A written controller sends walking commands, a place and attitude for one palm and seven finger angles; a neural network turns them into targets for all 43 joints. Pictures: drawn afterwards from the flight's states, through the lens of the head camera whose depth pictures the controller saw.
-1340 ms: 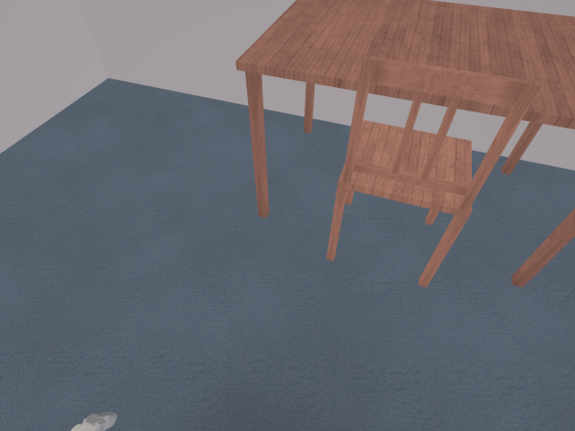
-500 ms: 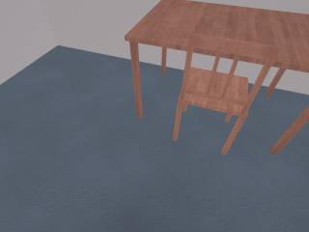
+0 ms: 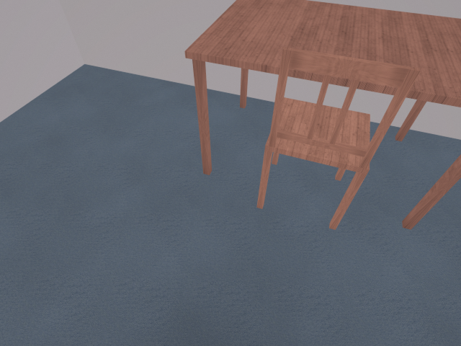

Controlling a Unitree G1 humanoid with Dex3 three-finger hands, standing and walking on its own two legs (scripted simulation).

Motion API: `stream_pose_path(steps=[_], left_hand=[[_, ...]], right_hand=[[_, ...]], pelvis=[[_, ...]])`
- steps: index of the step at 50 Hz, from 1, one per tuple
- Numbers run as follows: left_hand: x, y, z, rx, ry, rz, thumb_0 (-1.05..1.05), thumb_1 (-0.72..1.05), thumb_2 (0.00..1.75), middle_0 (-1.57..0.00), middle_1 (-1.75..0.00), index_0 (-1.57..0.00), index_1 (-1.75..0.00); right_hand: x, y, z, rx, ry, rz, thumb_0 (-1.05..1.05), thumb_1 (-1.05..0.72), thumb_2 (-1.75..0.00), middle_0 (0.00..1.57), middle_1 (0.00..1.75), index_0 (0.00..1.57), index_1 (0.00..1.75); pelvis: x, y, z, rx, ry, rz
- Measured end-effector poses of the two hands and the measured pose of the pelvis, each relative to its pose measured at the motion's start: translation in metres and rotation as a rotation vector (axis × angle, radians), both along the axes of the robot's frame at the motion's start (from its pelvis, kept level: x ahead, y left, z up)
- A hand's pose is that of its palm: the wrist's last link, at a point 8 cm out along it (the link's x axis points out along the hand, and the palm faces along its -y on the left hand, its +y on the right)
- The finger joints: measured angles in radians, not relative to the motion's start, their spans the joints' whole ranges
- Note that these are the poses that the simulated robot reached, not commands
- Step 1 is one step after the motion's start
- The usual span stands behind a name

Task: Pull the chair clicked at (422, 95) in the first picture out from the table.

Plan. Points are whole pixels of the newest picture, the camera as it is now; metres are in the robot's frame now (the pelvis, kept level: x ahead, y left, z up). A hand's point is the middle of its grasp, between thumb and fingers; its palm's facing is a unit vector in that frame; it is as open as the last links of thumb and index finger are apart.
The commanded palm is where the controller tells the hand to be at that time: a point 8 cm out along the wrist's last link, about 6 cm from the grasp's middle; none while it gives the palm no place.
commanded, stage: look at it before walking up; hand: left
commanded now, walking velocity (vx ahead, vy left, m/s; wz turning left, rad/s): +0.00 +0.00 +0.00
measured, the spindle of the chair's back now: (318, 108) +0.89 -0.26 -0.10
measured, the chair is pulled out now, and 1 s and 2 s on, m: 0.00 0.00 0.00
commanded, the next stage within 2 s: walk to a spot facing it in 0.10 s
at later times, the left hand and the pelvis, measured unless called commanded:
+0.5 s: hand out of the picture +0.07 +0.21 -0.17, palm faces -0.12 -0.95 -0.29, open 7.4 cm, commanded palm none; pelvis -0.01 -0.01 -0.01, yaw -7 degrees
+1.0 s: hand out of the picture +0.09 +0.16 -0.16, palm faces -0.30 -0.92 -0.27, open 7.4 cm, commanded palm none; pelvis -0.02 -0.02 +0.00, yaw -23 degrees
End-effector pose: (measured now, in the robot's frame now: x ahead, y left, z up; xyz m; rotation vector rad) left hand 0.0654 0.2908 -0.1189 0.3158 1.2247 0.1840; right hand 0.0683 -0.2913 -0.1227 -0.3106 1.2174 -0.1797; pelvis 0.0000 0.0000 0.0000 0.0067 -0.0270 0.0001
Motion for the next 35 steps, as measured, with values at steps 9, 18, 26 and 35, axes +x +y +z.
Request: stream_pose_path(steps=[9,18,26,35], left_hand=[[0.003,0.0,0.001,0.003,0.0,0.002,0.0,0.9,0.9,-0.2,-0.3,-0.2,-0.3],[0.006,-0.005,-0.003,0.006,0.02,-0.012,0.0,0.9,0.9,-0.2,-0.3,-0.2,-0.3],[0.005,-0.039,-0.022,-0.043,0.068,-0.08,0.0,0.91,0.9,-0.2,-0.3,-0.2,-0.3],[-0.004,-0.086,-0.019,-0.058,0.072,-0.118,0.0,0.91,0.9,-0.2,-0.3,-0.2,-0.3]], right_hand=[[0.005,-0.001,0.0,-0.001,-0.006,0.003,0.01,-0.91,-0.9,0.21,0.3,0.2,0.3],[0.007,0.003,-0.004,0.008,-0.038,-0.035,0.01,-0.91,-0.9,0.2,0.3,0.2,0.3],[-0.027,0.017,-0.027,0.079,-0.044,-0.143,0.01,-0.91,-0.9,0.2,0.3,0.2,0.3],[-0.064,0.005,-0.047,0.142,0.021,-0.243,0.01,-0.91,-0.9,0.2,0.3,0.2,0.3]], pelvis=[[0.003,0.0,0.0,0.001,-0.002,-0.001],[0.002,-0.002,-0.003,0.004,0.009,-0.051],[-0.008,-0.01,-0.017,0.035,0.014,-0.144],[-0.019,-0.031,-0.02,0.033,0.022,-0.22]])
